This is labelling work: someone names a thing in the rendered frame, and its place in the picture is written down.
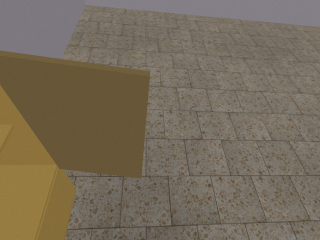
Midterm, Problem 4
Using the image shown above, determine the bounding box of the cupboard door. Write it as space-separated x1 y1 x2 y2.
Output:
0 50 150 179

